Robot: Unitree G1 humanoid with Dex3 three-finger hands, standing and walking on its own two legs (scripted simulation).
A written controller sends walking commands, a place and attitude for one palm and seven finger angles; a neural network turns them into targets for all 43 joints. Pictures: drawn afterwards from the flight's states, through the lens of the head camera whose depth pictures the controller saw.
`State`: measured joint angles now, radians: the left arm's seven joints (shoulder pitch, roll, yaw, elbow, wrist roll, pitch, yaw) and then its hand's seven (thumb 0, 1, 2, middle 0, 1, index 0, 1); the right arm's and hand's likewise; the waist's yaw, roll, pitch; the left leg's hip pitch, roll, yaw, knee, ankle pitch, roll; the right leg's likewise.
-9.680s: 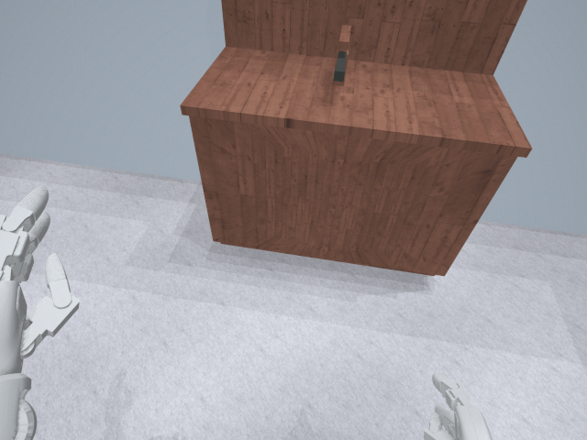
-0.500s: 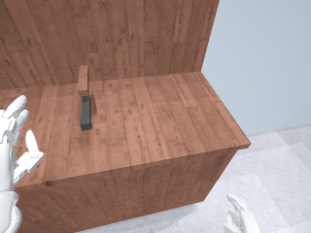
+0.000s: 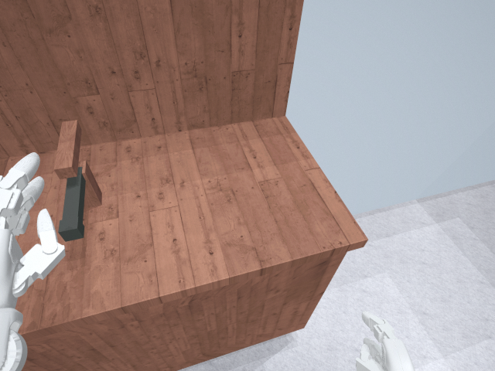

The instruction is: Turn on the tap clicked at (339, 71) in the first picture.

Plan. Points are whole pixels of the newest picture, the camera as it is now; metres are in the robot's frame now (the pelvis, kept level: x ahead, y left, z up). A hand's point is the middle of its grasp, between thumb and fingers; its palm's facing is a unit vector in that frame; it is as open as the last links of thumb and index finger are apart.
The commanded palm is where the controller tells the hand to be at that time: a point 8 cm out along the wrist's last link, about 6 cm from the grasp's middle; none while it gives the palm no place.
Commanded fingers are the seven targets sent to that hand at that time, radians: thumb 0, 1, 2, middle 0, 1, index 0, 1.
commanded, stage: come to a stop and stand still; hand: left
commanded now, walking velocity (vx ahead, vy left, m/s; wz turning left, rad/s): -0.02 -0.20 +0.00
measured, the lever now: (71, 229) +0.31 +0.32 +0.05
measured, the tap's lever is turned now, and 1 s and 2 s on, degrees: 0 0 0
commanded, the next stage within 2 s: none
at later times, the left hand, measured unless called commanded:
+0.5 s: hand (19, 233) +0.22 +0.28 +0.18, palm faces +0.44 -0.74 -0.51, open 7.4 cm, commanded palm +0.15 +0.28 +0.18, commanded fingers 0.00 0.90 0.90 -0.20 -0.30 -0.20 -0.30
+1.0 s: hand out of the picture +0.09 +0.35 +0.19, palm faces +0.51 -0.81 -0.29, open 7.4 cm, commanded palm +0.03 +0.37 +0.18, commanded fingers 0.00 0.90 0.90 -0.20 -0.30 -0.20 -0.30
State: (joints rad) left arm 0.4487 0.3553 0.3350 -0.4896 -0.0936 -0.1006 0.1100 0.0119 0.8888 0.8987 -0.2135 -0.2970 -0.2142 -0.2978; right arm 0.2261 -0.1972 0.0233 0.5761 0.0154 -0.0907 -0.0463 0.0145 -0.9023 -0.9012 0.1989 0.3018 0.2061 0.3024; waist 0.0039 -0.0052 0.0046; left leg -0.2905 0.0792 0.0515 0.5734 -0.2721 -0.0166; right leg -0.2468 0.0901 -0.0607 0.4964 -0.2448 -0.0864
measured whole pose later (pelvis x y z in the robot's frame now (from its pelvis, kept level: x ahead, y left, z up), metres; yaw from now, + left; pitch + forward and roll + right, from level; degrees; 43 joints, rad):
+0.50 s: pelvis +0.00 +0.00 +0.01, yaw +2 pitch +0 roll +0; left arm 0.31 0.46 0.41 -0.38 -0.03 -0.17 0.06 0.01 0.88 0.90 -0.22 -0.30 -0.22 -0.30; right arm 0.15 -0.22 -0.03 0.55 0.01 -0.11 -0.06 0.01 -0.91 -0.90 0.20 0.30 0.20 0.30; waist 0.09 0.01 0.08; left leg -0.26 0.04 0.05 0.48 -0.18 0.00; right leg -0.21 0.05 -0.08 0.42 -0.21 -0.07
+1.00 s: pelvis -0.11 +0.08 +0.00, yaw +3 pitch -5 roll -2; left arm 0.28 0.38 0.38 -0.41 -0.01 -0.24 0.11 0.01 0.89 0.90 -0.21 -0.30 -0.21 -0.30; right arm 0.28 -0.18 0.02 0.58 0.01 -0.17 -0.01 0.02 -0.90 -0.90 0.20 0.30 0.21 0.30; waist 0.04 -0.04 0.06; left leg -0.32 -0.02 0.09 0.46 -0.15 0.07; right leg -0.24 0.01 -0.01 0.57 -0.35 -0.01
